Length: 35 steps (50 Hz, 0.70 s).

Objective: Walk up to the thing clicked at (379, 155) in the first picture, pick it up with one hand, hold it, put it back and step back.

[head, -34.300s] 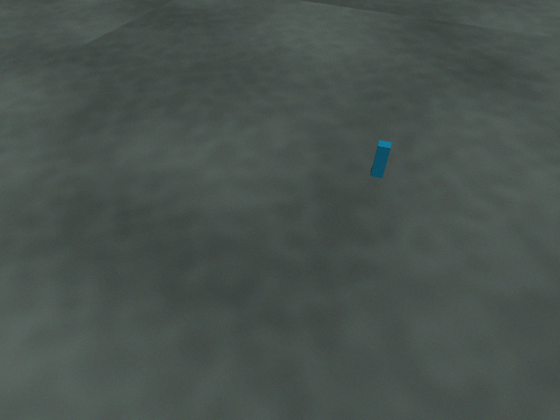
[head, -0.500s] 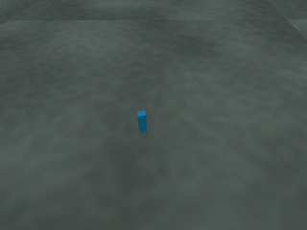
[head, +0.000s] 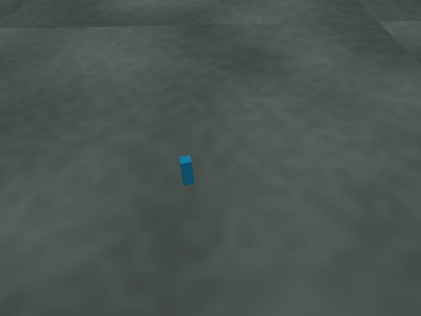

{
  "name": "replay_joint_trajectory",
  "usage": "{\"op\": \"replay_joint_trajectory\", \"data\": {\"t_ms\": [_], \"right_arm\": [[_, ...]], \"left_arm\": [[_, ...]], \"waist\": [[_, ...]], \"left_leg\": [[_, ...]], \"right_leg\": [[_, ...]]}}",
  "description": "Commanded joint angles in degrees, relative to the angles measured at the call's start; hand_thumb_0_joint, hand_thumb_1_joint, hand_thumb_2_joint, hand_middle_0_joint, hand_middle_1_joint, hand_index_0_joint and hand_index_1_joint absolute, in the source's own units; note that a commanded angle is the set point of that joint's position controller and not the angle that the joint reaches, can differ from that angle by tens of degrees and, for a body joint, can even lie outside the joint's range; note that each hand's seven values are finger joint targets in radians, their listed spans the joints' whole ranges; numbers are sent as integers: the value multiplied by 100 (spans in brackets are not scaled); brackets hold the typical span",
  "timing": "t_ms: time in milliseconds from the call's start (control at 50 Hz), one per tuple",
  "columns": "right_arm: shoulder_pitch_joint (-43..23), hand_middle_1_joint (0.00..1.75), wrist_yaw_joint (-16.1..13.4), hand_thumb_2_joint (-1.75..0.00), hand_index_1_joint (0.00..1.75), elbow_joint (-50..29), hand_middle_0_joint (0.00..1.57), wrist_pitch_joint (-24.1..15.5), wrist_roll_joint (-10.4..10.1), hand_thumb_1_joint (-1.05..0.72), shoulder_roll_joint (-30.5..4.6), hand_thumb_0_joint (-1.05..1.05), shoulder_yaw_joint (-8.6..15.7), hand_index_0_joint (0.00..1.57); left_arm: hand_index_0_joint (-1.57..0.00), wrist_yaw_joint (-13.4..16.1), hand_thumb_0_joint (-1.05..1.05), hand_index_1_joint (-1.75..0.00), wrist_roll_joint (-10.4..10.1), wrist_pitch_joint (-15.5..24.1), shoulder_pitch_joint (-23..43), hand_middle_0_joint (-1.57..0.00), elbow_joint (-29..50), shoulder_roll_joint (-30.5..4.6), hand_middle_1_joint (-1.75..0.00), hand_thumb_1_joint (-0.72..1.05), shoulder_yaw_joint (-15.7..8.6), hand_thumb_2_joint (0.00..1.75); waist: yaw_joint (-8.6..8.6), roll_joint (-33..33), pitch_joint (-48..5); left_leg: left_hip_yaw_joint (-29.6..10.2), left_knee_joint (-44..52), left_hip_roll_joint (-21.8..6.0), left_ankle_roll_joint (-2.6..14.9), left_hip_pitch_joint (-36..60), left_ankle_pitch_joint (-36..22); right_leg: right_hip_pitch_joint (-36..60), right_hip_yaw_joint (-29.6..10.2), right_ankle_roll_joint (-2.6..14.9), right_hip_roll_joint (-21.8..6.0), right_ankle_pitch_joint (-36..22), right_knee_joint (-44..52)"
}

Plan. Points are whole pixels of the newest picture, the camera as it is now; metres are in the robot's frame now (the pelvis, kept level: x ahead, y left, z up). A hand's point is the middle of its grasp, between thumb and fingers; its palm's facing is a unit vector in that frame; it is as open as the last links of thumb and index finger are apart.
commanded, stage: step back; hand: left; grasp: from the side
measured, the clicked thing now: (186, 171) +1.00 +0.16 -0.67
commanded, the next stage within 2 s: stand in 0.06 s
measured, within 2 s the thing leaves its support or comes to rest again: neither
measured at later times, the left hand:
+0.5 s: hand out of the picture +0.07 +0.24 -0.15, palm faces -0.01 -0.94 -0.33, open 7.3 cm
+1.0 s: hand out of the picture +0.06 +0.24 -0.15, palm faces -0.01 -0.94 -0.34, open 7.3 cm
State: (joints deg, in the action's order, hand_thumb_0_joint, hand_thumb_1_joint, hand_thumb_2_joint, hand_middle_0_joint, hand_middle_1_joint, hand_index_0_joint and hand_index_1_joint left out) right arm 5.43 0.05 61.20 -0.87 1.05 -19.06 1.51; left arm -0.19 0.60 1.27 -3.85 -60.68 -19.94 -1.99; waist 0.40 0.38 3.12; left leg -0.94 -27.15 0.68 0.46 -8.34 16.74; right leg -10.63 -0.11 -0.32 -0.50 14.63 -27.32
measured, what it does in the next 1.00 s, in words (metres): stands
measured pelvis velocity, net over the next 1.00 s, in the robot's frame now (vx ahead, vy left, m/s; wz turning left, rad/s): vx -0.01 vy -0.01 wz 0.00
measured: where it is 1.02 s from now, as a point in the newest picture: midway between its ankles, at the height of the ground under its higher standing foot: outside the picture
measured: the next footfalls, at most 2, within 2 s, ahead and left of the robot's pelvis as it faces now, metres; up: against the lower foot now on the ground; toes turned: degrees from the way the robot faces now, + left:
none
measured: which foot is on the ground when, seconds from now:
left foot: down 0.00-1.00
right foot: down 0.00-1.00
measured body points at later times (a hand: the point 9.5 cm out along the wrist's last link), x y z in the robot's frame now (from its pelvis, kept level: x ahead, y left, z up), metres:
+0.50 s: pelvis -0.01 -0.01 +0.01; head +0.01 -0.01 +0.46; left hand +0.07 +0.29 -0.12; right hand +0.08 -0.30 -0.12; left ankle -0.02 +0.12 -0.74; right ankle +0.00 -0.12 -0.74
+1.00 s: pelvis -0.01 -0.01 +0.01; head +0.00 -0.02 +0.46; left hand +0.06 +0.29 -0.12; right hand +0.06 -0.31 -0.13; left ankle -0.02 +0.12 -0.74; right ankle +0.00 -0.12 -0.74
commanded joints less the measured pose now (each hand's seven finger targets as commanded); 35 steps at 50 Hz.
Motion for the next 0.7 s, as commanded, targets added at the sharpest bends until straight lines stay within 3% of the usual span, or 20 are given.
{"op": "replay_joint_trajectory", "data": {"t_ms": [0,20,40,140,200,280,340,420,580,680], "right_arm": [[-170,30,-67,-90,30,-264,20,-128,-16,-90,-1175,0,268,20],[-280,30,-65,-90,30,-284,20,-124,-11,-90,-1203,0,279,20],[-284,30,-66,-90,30,-245,20,-158,-53,-90,-1197,0,195,20],[-325,30,-77,-90,30,-127,20,-184,-76,-90,-1233,0,165,20],[-440,30,-71,-90,30,-104,20,-179,-91,-90,-1215,0,154,20],[-480,30,-70,-90,30,-20,20,-151,-72,-90,-1251,0,137,20],[-481,30,-50,-90,30,19,20,-141,-67,-90,-1239,0,130,20],[-455,30,-40,-90,30,62,20,-156,-75,-90,-1262,0,110,20],[-305,30,-33,-90,30,121,20,-123,-54,-90,-1261,0,83,20],[-205,30,-26,-90,30,141,20,-123,-56,-90,-1297,0,66,20]], "left_arm": [[-20,90,0,-30,-8,128,207,-20,298,-1245,-30,90,-248,90],[-20,91,0,-30,-4,125,205,-20,279,-1239,-30,90,-235,90],[-20,84,0,-30,-68,97,266,-20,159,-1102,-30,90,-136,90],[-20,84,0,-30,-48,90,316,-20,76,-1136,-30,90,-117,90],[-20,82,0,-30,-46,99,287,-20,-12,-1159,-30,90,-93,90],[-20,67,0,-30,-30,67,390,-20,-75,-1158,-30,90,-70,90],[-20,58,0,-30,-12,76,303,-20,-125,-1180,-30,90,-49,90],[-20,61,0,-30,-29,111,236,-20,-171,-1171,-30,90,-30,90],[-20,73,0,-30,-24,104,212,-20,-189,-1243,-30,90,-19,90],[-20,59,0,-30,-26,112,89,-20,-225,-1243,-30,90,-1,90]], "waist": [[2,-47,-666],[20,-18,-609],[-16,-43,-591],[-24,72,-760],[-12,70,-767],[-41,159,-512],[-29,32,-498],[-27,58,-568],[-62,-65,-473],[-51,-6,-499]], "left_leg": [[-382,467,-668,147,-70,-1906],[-381,482,-661,156,-91,-1853],[-616,802,-801,149,111,-2250],[-501,889,-824,68,475,-2956],[-474,956,-804,60,594,-2545],[-488,1242,-769,22,316,-1562],[-491,1307,-771,28,344,-1237],[-484,1245,-786,46,375,-1523],[-503,1295,-764,48,217,-1084],[-520,1279,-782,59,220,-1175]], "right_leg": [[602,-505,307,-652,-1731,318],[595,-483,282,-638,-1746,369],[550,-509,209,-642,-1945,458],[833,-437,156,-629,-2300,612],[800,-476,130,-683,-2181,823],[694,-525,131,-650,-1376,1031],[546,-526,138,-647,-1078,1152],[677,-536,134,-703,-1491,1117],[555,-543,144,-691,-1070,1205],[576,-542,147,-701,-1151,1182]]}}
